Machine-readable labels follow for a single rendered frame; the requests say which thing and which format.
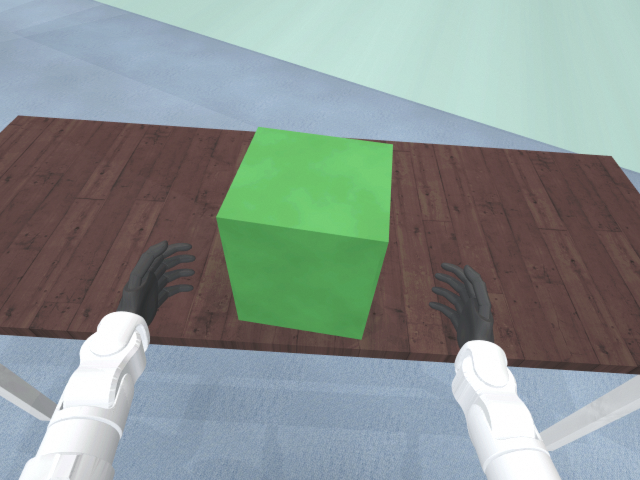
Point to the left robot hand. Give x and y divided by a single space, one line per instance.
144 293

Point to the right robot hand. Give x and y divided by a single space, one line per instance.
473 319

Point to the right robot forearm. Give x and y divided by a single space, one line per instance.
500 426

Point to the left robot forearm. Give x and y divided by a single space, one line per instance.
83 434

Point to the carton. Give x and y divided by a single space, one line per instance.
305 228

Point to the table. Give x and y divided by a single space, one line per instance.
555 237

